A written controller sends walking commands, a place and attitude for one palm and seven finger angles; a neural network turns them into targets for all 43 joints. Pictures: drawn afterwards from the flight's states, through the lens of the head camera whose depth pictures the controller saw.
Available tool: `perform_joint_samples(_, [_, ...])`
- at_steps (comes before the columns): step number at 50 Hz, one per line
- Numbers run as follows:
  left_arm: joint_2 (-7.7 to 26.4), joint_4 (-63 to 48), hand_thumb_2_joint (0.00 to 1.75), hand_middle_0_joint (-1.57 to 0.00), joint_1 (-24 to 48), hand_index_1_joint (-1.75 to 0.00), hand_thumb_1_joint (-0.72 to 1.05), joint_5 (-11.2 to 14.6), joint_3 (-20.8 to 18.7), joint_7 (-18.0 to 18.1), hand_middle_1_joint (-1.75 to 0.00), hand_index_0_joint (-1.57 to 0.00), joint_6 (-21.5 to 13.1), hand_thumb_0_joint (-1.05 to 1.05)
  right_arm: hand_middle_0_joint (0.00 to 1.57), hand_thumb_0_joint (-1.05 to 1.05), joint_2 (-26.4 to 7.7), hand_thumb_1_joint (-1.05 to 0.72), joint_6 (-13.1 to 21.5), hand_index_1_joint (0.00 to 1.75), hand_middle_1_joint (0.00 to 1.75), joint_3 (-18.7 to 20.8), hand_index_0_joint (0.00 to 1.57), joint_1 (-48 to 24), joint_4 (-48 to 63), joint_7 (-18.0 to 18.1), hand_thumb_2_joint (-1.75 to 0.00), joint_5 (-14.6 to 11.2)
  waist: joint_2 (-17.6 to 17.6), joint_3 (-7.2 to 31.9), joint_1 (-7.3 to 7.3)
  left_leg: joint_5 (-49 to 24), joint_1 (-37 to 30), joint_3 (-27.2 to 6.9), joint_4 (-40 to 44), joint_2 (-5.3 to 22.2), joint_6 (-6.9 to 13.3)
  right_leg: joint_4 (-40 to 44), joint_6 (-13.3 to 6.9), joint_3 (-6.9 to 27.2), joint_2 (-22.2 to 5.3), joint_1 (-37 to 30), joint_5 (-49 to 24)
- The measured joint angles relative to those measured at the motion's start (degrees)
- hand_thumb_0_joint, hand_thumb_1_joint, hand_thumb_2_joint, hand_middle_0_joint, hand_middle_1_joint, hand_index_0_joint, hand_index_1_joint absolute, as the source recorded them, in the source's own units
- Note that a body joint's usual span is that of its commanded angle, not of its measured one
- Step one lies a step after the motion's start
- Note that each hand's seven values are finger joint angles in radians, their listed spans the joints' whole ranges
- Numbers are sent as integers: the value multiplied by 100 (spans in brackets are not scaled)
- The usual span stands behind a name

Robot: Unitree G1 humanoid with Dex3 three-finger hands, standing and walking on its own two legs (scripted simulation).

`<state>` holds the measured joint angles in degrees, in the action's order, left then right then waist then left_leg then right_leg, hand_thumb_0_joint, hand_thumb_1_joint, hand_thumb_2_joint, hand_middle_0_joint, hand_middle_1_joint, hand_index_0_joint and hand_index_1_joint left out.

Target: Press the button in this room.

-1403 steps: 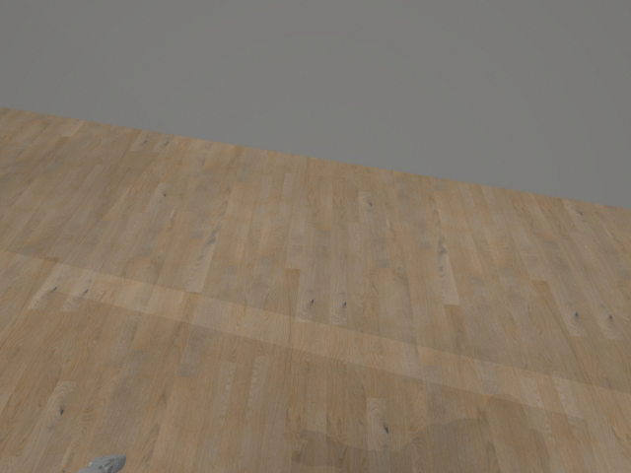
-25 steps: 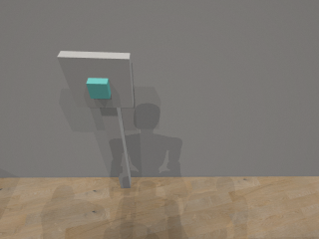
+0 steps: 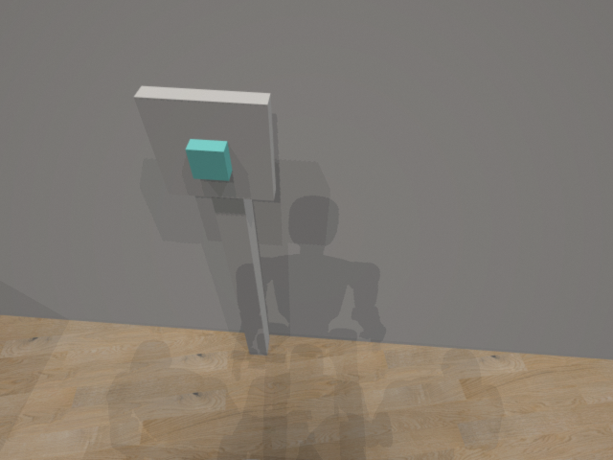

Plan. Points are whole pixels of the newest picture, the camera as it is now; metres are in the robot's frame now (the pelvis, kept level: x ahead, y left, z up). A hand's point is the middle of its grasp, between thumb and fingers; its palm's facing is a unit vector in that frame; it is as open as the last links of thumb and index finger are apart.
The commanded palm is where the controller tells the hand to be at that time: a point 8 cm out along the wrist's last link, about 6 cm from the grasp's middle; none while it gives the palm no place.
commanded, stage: come to a stop and stand still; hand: left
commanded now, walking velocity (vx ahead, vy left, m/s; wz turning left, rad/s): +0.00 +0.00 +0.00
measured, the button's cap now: (210, 158) +0.50 +0.19 +0.11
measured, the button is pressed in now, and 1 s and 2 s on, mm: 0 0 0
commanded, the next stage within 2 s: look again from close up in 1.64 s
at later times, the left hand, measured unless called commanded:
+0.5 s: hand out of the picture +0.01 +0.14 -0.16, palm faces +0.00 -0.98 -0.20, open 7.3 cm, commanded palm none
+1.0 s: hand out of the picture +0.03 +0.11 -0.16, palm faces +0.02 -0.98 -0.18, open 7.3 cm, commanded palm none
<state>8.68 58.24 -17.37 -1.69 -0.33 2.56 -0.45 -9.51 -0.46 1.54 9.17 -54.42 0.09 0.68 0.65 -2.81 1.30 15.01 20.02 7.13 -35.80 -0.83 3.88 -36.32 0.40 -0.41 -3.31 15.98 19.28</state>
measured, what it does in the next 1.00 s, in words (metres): shifts its weight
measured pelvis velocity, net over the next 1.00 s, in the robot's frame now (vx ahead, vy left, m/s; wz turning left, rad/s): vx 0.04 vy -0.05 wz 0.00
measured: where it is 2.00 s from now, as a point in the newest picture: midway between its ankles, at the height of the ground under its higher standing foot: outside the picture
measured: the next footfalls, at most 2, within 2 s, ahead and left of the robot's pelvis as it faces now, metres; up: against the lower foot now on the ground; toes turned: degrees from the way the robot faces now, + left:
none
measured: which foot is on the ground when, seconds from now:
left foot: down 0.00-1.00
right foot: down 0.00-1.00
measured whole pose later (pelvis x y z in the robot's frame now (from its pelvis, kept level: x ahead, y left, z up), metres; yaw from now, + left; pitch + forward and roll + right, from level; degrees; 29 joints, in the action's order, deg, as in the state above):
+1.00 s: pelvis +0.04 -0.05 +0.02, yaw +0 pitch +0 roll +1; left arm 7.0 64.1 -17.6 -0.9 0.6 2.1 -1.5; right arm -8.5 1.1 0.0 15.1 -65.3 1.6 0.5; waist -0.1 -1.8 0.1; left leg 13.1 12.1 5.3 -25.6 2.3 -0.7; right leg -26.7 -1.9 -1.8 0.6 8.3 18.2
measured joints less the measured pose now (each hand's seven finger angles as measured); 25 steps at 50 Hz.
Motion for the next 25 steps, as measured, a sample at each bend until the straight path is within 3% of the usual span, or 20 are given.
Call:
perform_joint_samples(2, [11,29,89,-20,-35,-30,92,6,34,-26,-30,-20,36,0,20,0,-11,-91,47,29,30,-15,20,44,60,-27,-90,-4,-127,19,-52,-24,-108,-30,32,-7,25,-80,118,-25,-7,-71,52])
perform_joint_samples(8, [111,-72,89,-20,-146,-30,91,3,21,-24,-30,-20,96,0,20,-1,-72,-93,0,30,30,-3,20,285,91,-15,-90,4,-332,257,-60,-133,-238,-48,263,42,-18,162,75,-35,63,-196,-73])
perform_joint_samples(16, [128,-67,90,-20,-249,-30,91,29,57,-70,-30,-20,41,0,20,0,-199,-92,-19,29,30,-45,20,638,-187,-22,-90,34,-294,341,-123,-377,-258,-68,663,86,-125,466,25,-44,135,-163,-259])
perform_joint_samples(25, [-48,217,90,-20,-91,-30,91,80,139,-105,-30,-20,-31,0,20,0,-82,-91,64,29,30,-146,20,989,-724,24,-90,8,-159,174,-202,-433,-409,-112,895,173,-244,718,-61,-83,239,-320,-317])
